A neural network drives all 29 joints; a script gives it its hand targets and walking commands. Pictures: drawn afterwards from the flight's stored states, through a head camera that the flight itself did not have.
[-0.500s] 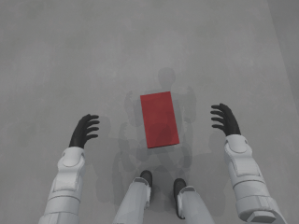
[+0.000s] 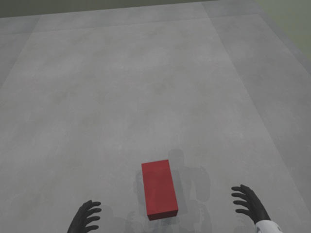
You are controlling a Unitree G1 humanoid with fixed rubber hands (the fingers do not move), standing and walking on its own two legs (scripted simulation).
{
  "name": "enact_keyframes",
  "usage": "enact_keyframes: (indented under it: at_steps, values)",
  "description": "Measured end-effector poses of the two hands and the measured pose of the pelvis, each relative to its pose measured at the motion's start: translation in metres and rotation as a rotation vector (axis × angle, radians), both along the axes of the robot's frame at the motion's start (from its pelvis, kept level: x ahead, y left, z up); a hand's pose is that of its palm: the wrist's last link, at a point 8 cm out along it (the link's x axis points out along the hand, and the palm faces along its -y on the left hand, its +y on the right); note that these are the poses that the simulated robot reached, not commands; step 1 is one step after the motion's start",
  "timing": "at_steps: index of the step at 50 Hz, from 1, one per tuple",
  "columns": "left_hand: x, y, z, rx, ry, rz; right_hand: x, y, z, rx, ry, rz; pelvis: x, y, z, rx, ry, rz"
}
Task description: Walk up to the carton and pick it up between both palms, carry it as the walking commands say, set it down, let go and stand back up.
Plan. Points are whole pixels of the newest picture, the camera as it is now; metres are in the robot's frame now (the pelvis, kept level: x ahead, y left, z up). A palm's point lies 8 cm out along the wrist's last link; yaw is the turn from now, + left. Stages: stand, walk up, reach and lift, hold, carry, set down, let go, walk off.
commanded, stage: let go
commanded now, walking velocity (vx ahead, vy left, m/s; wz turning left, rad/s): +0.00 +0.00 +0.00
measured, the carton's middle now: (158, 190) +0.41 +0.03 -0.67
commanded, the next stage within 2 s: stand in 0.44 s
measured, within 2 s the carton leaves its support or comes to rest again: neither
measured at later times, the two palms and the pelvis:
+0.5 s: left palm (75, 224) +0.17 +0.23 -0.07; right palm (267, 225) +0.17 -0.24 -0.07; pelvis +0.02 -0.01 +0.00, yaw +0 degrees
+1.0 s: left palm out of the picture +0.08 +0.27 -0.13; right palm out of the picture +0.10 -0.23 -0.13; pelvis +0.05 +0.02 -0.01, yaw +2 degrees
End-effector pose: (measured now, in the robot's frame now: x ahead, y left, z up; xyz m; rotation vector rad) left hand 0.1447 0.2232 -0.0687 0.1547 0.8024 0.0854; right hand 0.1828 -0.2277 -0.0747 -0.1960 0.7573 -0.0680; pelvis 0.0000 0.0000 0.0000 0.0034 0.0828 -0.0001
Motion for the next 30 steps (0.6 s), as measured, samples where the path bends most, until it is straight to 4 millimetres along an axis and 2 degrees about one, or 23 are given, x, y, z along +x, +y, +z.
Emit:
enact_keyframes:
  at_steps: [4, 10, 17, 21, 25, 30]
  values:
    - [0.009, -0.001, 0.007, 0.005, -0.012, -0.008, -0.006, -0.013, 0.008, 0.013, -0.010, -0.009, 0.007, -0.011, 0.001, 0.010, -0.063, 0.005]
    - [0.022, -0.009, 0.001, -0.011, 0.016, -0.022, -0.015, -0.022, 0.010, 0.024, 0.023, -0.024, 0.014, -0.023, 0.001, 0.015, -0.125, 0.009]
    - [0.030, -0.016, -0.003, -0.014, 0.026, -0.014, -0.020, -0.024, 0.004, 0.017, 0.068, -0.029, 0.017, -0.023, -0.001, 0.018, -0.129, -0.003]
    - [0.028, -0.008, -0.003, 0.010, 0.041, -0.001, -0.019, -0.021, 0.001, 0.004, 0.069, -0.023, 0.017, -0.017, -0.002, 0.019, -0.124, -0.004]
    - [0.023, 0.008, -0.002, 0.048, 0.041, 0.016, -0.017, -0.015, 0.000, -0.018, 0.047, -0.015, 0.016, -0.010, -0.003, 0.018, -0.120, -0.001]
    - [0.007, 0.032, -0.014, 0.116, 0.007, 0.063, -0.033, -0.020, -0.011, -0.099, 0.104, -0.008, 0.025, -0.004, -0.005, 0.016, -0.088, 0.015]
